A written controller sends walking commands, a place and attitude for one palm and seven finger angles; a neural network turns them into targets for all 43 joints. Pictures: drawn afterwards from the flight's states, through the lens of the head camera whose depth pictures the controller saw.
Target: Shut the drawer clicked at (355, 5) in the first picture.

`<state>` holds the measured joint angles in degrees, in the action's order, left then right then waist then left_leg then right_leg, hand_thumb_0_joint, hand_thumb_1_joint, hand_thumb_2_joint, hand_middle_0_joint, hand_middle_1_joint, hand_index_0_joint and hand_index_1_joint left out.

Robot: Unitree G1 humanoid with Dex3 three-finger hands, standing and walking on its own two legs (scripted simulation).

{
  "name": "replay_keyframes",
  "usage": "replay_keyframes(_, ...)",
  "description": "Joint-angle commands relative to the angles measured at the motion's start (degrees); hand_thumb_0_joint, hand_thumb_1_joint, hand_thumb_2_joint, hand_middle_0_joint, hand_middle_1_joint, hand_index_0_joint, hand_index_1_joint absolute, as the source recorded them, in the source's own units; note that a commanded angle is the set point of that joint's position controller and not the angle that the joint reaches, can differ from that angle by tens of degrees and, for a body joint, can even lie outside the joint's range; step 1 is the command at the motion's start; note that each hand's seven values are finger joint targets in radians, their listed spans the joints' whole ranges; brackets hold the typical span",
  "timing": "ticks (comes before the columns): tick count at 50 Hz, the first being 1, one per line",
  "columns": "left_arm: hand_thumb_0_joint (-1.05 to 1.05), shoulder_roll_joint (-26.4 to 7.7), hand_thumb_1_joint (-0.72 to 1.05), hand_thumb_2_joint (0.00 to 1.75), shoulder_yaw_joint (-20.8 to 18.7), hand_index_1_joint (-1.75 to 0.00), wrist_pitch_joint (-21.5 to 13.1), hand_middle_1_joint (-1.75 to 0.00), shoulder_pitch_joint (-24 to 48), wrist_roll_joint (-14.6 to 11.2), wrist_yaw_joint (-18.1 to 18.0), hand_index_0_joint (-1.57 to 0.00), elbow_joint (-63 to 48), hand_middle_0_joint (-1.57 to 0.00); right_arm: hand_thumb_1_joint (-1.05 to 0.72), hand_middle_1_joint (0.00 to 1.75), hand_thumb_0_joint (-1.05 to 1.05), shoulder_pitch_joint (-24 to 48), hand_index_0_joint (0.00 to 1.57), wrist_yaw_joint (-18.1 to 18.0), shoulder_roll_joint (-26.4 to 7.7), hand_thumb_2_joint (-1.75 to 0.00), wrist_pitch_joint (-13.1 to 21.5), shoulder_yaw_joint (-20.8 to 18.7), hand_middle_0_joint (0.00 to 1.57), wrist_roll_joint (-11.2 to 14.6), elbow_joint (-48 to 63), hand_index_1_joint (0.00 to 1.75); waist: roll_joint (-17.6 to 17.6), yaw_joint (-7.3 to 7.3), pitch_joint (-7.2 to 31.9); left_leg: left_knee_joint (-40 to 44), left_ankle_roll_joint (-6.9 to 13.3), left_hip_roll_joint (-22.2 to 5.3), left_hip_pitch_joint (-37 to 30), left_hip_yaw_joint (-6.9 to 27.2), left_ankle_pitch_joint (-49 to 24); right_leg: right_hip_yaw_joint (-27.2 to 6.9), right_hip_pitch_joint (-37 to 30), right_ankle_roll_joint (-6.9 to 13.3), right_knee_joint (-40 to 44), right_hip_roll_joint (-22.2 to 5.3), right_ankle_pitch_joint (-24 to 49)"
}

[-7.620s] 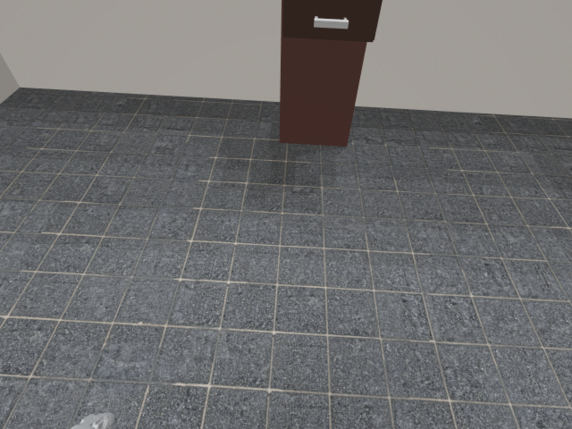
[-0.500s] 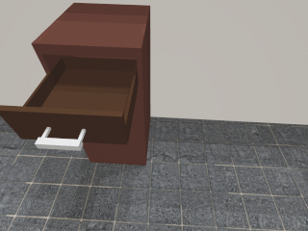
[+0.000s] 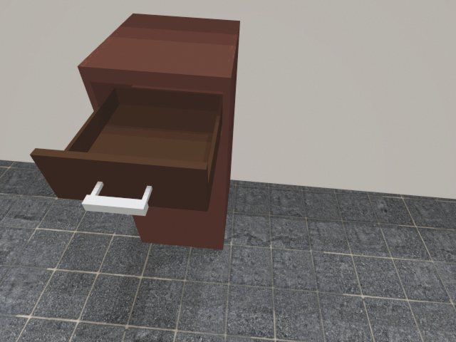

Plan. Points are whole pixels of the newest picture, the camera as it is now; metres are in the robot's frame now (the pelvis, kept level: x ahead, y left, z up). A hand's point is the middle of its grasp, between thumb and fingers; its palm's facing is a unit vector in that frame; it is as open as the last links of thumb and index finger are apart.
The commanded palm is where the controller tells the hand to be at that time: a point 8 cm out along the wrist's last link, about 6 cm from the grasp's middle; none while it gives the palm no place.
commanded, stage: shuffle to correct the standing spot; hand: left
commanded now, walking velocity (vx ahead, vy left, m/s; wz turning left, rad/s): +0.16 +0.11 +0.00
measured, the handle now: (119, 196) +0.38 +0.25 +0.02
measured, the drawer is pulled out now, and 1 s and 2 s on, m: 0.29 0.29 0.29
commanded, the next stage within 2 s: come to a stop and stand still in 0.48 s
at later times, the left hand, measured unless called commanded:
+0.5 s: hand out of the picture +0.06 +0.20 -0.18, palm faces +0.06 -0.98 -0.19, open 7.3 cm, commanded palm none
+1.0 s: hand out of the picture +0.09 +0.24 -0.18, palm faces +0.07 -0.98 -0.18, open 7.4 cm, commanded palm none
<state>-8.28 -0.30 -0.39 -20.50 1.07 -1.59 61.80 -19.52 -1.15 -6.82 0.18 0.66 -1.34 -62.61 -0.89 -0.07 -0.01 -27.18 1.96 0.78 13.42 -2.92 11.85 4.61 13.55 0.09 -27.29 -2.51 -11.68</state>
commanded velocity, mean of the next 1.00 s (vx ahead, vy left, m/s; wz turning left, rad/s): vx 0.05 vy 0.01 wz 0.00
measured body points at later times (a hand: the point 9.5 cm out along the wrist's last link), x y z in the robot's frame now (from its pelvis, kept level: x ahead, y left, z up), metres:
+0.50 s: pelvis +0.05 +0.03 -0.01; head +0.05 +0.02 +0.44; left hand +0.06 +0.25 -0.16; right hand -0.01 -0.18 -0.17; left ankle +0.04 +0.10 -0.73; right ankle +0.08 -0.08 -0.74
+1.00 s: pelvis +0.09 +0.07 -0.01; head +0.11 +0.07 +0.44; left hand +0.08 +0.29 -0.16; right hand +0.15 -0.16 -0.16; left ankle +0.15 +0.20 -0.74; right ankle +0.08 -0.03 -0.74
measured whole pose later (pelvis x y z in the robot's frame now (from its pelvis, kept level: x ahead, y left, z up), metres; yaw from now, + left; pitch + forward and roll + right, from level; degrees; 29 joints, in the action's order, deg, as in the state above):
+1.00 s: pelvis +0.09 +0.07 -0.01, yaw +1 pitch +0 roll +0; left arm -8.0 -1.9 0.1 -19.6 1.2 -0.8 57.7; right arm -11.4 -2.1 -9.2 -1.0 -1.5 -1.2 -58.8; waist 0.1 -0.4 -1.7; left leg -31.7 -0.3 -3.3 20.6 -3.3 11.4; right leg 3.4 14.4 1.9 -32.8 0.5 -18.2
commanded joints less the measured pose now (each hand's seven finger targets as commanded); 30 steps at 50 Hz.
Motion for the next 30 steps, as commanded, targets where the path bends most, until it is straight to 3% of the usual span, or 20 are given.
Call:
replay_keyframes(1,0.0,-4.73,0.9,0.9,-1.19,-0.3,-0.39,-0.3,-4.57,0.43,-0.43,-0.2,-1.82,-0.2,-0.9,0.3,0.0,-2.65,0.2,0.03,-6.88,-0.9,0.09,-1.74,0.2,-0.1,2.36,0.3,1.16,-0.7,-7.49,7.3,0.47,-4.49,9.82,6.66,19.97,-6.96,1.59,2.91,6.36,-4.11,-19.09)
replay_keyframes(3,0.0,-5.74,0.9,0.9,-1.84,-0.3,-0.3,-0.3,-5.53,0.39,-0.43,-0.2,-1.96,-0.2,-0.9,0.3,0.0,-2.8,0.2,0.27,-5.92,-0.9,-0.4,-1.74,0.2,-0.26,3.02,0.3,-3.36,-0.9,-9.35,1.89,0.08,-2.1,11.98,3.82,18.44,-11.38,3.1,4.47,9.57,-6.68,-25.41)
replay_keyframes(5,0.0,-7.07,0.9,0.9,-2.59,-0.3,-0.36,-0.3,-5.53,0.13,-0.57,-0.2,-2.22,-0.2,-0.9,0.3,0.0,-3.96,0.2,0.38,-4.75,-0.9,-0.39,-1.75,0.2,-0.29,3.15,0.3,-7.01,-0.33,-8.06,-4.72,-0.44,-0.63,9.67,0.21,13.02,-15.11,4.06,6.31,12.78,-10.58,-28.12)
replay_keyframes(7,0.0,-7.61,0.9,0.9,-3.02,-0.3,-0.36,-0.3,-4.05,0.12,-0.54,-0.2,-2.82,-0.2,-0.9,0.3,0.0,-5.58,0.2,0.5,-3.75,-0.9,-0.08,-1.75,0.2,-0.22,2.84,0.3,-6.76,0.66,-6.71,-5.94,-0.45,-0.63,4.35,-0.7,11.12,-14.68,8.08,6.82,13.45,-11.72,-28.44)
replay_keyframes(9,0.0,-7.27,0.9,0.9,-3.12,-0.3,0.13,-0.3,-1.96,0.33,-0.47,-0.2,-3.82,-0.2,-0.9,0.3,0.0,-8.24,0.2,0.56,-4.04,-0.9,-0.05,-1.93,0.2,-0.16,2.31,0.3,-2.77,1.79,-7.78,-0.93,-0.24,-1.19,0.58,0.44,13.59,-10.03,12.43,5.77,9.42,-8.54,-28.08)
replay_keyframes(10,0.0,-5.92,0.9,0.9,-2.97,-0.3,0.41,-0.3,-1.29,0.41,-0.26,-0.2,-4.12,-0.2,-0.9,0.3,0.0,-9.35,0.2,0.51,-4.9,-0.9,0.17,-2.09,0.2,-0.22,2.23,0.3,2.02,2.12,-9.53,3.48,0.66,-2.73,1.7,4.14,18.08,-7.14,13.72,4.62,4.57,-5.66,-26.76)
replay_keyframes(12,0.0,-1.96,0.9,0.9,-2.25,-0.3,0.12,-0.3,-1.22,0.73,0.15,-0.2,-4.92,-0.2,-0.9,0.3,0.0,-11.4,0.2,-0.06,-8.52,-0.9,0.7,-2.73,0.2,-0.45,1.92,0.3,14.29,2.53,-11.18,16.86,5.52,-12.83,3.1,20.09,29.04,2.03,15.55,2.45,-12.6,1.61,-16.88)
replay_keyframes(13,0.0,-0.88,0.9,0.9,-1.95,-0.3,-0.2,-0.3,-0.34,0.96,0.4,-0.2,-5.26,-0.2,-0.9,0.3,0.0,-10.43,0.2,-0.22,-8.46,-0.9,1.04,-2.69,0.2,-0.23,1.99,0.3,13.31,2.15,-11.44,19.45,8.81,-15.68,2.09,24.46,27.53,1.39,17.59,2.68,-20.04,1.34,-15.55)
replay_keyframes(14,0.0,-0.82,0.9,0.9,-1.78,-0.3,-0.65,-0.3,0.17,0.98,0.69,-0.2,-5.6,-0.2,-0.9,0.3,0.0,-10.2,0.2,-0.23,-8.18,-0.9,1.45,-2.46,0.2,-0.15,2.12,0.3,10.9,1.75,-9.89,19.2,10.74,-16.58,-0.44,25.21,22.8,-0.2,19.72,3.09,-24.62,0.28,-15.84)
replay_keyframes(16,0.0,-0.17,0.9,0.9,-1.73,-0.3,-1.59,-0.3,1.72,0.65,1.09,-0.2,-5.97,-0.2,-0.9,0.3,0.0,-8.41,0.2,-0.22,-7.11,-0.9,2.36,-1.87,0.2,-0.29,2.28,0.3,7.0,1.3,-7.37,16.21,11.34,-15.7,-3.2,19.34,7.97,-0.87,18.34,2.78,-22.03,-1.52,-15.15)
replay_keyframes(19,0.0,1.22,0.9,0.9,-1.31,-0.3,-1.88,-0.3,-0.25,0.32,1.16,-0.2,-5.21,-0.2,-0.9,0.3,0.0,-7.28,0.2,-0.44,-7.04,-0.9,2.65,-1.48,0.2,-0.01,1.96,0.3,6.03,-0.14,-3.95,11.05,9.6,-12.02,-1.9,10.97,-5.53,2.05,6.98,2.1,-9.34,0.32,-10.19)
replay_keyframes(21,0.0,0.44,0.9,0.9,-1.74,-0.3,-1.96,-0.3,-4.31,0.25,0.81,-0.2,-3.81,-0.2,-0.9,0.3,0.0,-6.21,0.2,-0.46,-7.03,-0.9,2.39,-1.46,0.2,0.47,2.01,0.3,4.36,-2.16,-3.44,7.09,7.19,-9.77,5.1,7.45,-0.41,1.85,-4.64,1.94,-0.89,0.34,-3.48)
replay_keyframes(22,0.0,-1.94,0.9,0.9,-2.39,-0.3,-2.18,-0.3,-6.71,0.32,0.47,-0.2,-2.83,-0.2,-0.9,0.3,0.0,-5.68,0.2,-0.3,-5.83,-0.9,2.33,-1.3,0.2,0.68,2.24,0.3,1.24,-3.18,-4.56,2.92,5.01,-6.93,13.59,4.85,6.98,-3.71,-12.69,3.24,2.1,-3.55,-5.17)
replay_keyframes(23,0.0,-5.9,0.9,0.9,-3.25,-0.3,-2.41,-0.3,-10.31,0.43,0.07,-0.2,-1.97,-0.2,-0.9,0.3,0.0,-5.15,0.2,0.14,-4.24,-0.9,2.22,-1.18,0.2,0.84,3.31,0.3,-7.46,-4.53,-4.88,-6.33,1.77,-1.42,23.64,-0.17,16.1,-18.55,-18.88,7.67,8.28,-14.42,-10.38)
replay_keyframes(24,0.0,-10.24,0.9,0.9,-4.43,-0.3,-2.15,-0.3,-12.91,0.3,-0.32,-0.2,-1.74,-0.2,-0.9,0.3,0.0,-3.92,0.2,0.59,-4.41,-0.9,2.01,-1.8,0.2,0.22,4.85,0.3,-11.7,-5.17,-3.36,-17.79,0.08,0.13,26.72,-3.48,20.87,-29.12,-19.77,12.84,15.25,-24.97,-10.88)
replay_keyframes(25,0.0,-9.99,0.9,0.9,-4.63,-0.3,-2.53,-0.3,-13.36,0.08,-0.73,-0.2,-1.82,-0.2,-0.9,0.3,0.0,-1.1,0.2,0.67,-5.59,-0.9,1.83,-2.23,0.2,-0.14,5.49,0.3,-9.75,-5.48,-3.44,-26.6,-0.27,-2.48,26.84,0.29,20.36,-31.29,-15.75,15.52,16.54,-26.12,-10.19)
replay_keyframes(26,0.0,-8.76,0.9,0.9,-4.39,-0.3,-2.71,-0.3,-10.78,0.11,-0.95,-0.2,-2.14,-0.2,-0.9,0.3,0.0,0.56,0.2,1.09,-5.47,-0.9,1.51,-2.48,0.2,-0.19,5.64,0.3,-10.56,-4.35,-6.07,-30.8,-0.26,-4.14,27.6,1.92,17.64,-28.45,-11.49,15.11,16.98,-24.53,-9.98)
replay_keyframes(27,0.0,-7.49,0.9,0.9,-4.02,-0.3,-2.68,-0.3,-7.7,0.27,-1.08,-0.2,-2.9,-0.2,-0.9,0.3,0.0,0.45,0.2,1.56,-5.19,-0.9,1.13,-2.65,0.2,-0.26,5.42,0.3,-8.43,-2.76,-6.81,-32.04,-0.37,-5.74,26.01,3.2,14.15,-23.26,-7.25,13.82,17.05,-22.61,-10.62)
replay_keyframes(28,0.0,-7.13,0.9,0.9,-3.88,-0.3,-2.69,-0.3,-4.45,0.41,-1.0,-0.2,-3.8,-0.2,-0.9,0.3,0.0,0.12,0.2,2.06,-4.41,-0.9,0.69,-2.76,0.2,-0.16,5.38,0.3,-7.22,-1.18,-6.88,-30.15,-0.68,-6.6,22.15,3.26,11.36,-17.41,-2.34,11.97,17.16,-20.38,-9.29)
replay_keyframes(30,0.0,-7.96,0.9,0.9,-4.1,-0.3,-2.59,-0.3,0.01,0.86,-0.76,-0.2,-5.45,-0.2,-0.9,0.3,0.0,-1.05,0.2,2.55,-2.45,-0.9,0.45,-2.54,0.2,0.34,5.51,0.3,-7.75,0.8,-7.05,-19.17,-1.23,-6.32,12.14,1.18,8.95,-9.4,5.89,9.32,15.78,-17.36,-5.24)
